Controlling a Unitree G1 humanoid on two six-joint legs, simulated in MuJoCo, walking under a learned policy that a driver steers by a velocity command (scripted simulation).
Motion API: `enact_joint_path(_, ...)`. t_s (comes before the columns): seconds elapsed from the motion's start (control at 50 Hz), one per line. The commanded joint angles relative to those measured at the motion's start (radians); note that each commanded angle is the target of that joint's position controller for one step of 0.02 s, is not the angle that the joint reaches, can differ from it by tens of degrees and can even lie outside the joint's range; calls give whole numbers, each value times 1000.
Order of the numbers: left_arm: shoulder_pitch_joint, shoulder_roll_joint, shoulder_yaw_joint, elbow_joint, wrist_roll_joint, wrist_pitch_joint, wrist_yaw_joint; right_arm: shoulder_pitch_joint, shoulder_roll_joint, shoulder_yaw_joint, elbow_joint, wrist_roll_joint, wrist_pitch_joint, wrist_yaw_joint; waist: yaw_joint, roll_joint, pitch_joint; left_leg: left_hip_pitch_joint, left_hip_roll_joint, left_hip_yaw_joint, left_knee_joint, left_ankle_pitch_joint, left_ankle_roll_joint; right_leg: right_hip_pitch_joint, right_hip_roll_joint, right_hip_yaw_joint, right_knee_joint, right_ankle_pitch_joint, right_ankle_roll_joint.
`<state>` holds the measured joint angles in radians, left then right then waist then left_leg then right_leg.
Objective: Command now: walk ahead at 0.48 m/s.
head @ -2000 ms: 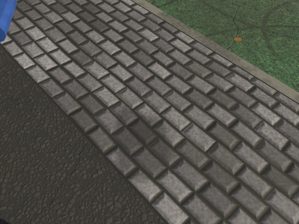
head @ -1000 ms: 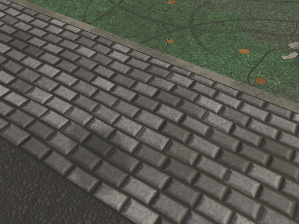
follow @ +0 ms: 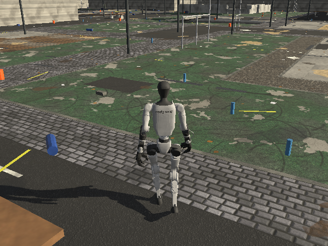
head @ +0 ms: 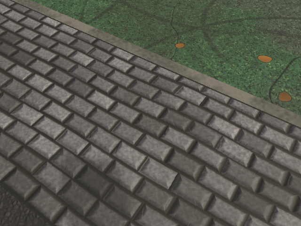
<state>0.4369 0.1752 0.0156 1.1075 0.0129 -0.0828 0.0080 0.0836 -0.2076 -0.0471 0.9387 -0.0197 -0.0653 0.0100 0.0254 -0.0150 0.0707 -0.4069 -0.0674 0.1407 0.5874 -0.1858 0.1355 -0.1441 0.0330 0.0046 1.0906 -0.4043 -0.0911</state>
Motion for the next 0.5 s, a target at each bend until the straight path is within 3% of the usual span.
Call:
enact_joint_path(0.02, -42, 99, 29, -89, 7, -14, -10, 151, -79, -22, 27, 9, -10, 3, -42, -6, -15, 319, 367, -542, -424, -156, 151, -453, -90, 53, 222, 123, -19)
enact_joint_path(0.06, -23, 59, 26, -86, 26, 11, -19, 176, -34, -3, 57, 4, -30, -6, 10, 14, -9, 205, 296, -391, -440, 16, 102, -347, -122, 53, 128, 139, 0)
enact_joint_path(0.12, -69, 52, 29, -109, 28, 37, -28, 258, -68, -4, 89, 6, -49, -11, 23, 41, 2, 200, 262, -293, -456, 164, 94, -386, -131, 15, 47, 176, 25)
enact_joint_path(0.2, -275, 71, 30, -185, 21, 45, -36, 343, -79, 2, 101, 11, -46, -11, -20, 50, 40, 264, 227, -224, -479, 288, 63, -514, -143, -37, -140, 324, 57)
enact_joint_path(0.26, -392, 53, 19, -224, 10, 40, -39, 402, -72, 9, 112, 11, -45, -14, -55, 65, 39, 315, 206, -180, -462, 409, 30, -490, -114, -76, -321, 408, 65)
enact_joint_path(0.36, -514, 60, 14, -269, 6, 32, -36, 483, -81, 11, 140, -2, -38, -28, -92, 82, 41, 503, 249, -177, -407, 559, 37, -499, -70, -105, -478, 391, 32)
enact_joint_path(0.42, -448, 84, 25, -263, 7, 18, -26, 445, -102, 6, 139, -9, -36, -36, -37, 99, 4, 557, 274, -157, -281, 847, 34, -370, -18, -119, -537, 268, -18)
enact_joint_path(0.44, -354, 102, 36, -235, 7, 13, -18, 432, -113, 3, 139, -11, -35, -37, 3, 106, -44, 562, 272, -151, -176, 951, 26, -264, 12, -124, -559, 232, -40)
enact_joint_path(0.46, -199, 122, 50, -184, 11, 4, -10, 410, -120, 1, 135, -5, -32, -35, 71, 93, -117, 518, 252, -132, -7, 932, 13, -84, 26, -125, -629, 274, -65)
enact_joint_path(0.48, -27, 175, 70, -140, 33, -4, 1, 390, -107, 7, 113, 6, -34, -31, 139, 62, -213, 330, 223, -116, 227, 691, 1, 181, -93, -2, -639, 259, -109)
enact_joint_path(0.5, 85, 287, 100, -131, 58, -2, 6, 488, -2, 27, 82, 47, -34, -17, 108, -146, -368, -33, 60, -48, 646, 50, -49, 503, -420, 475, -669, 210, -254)
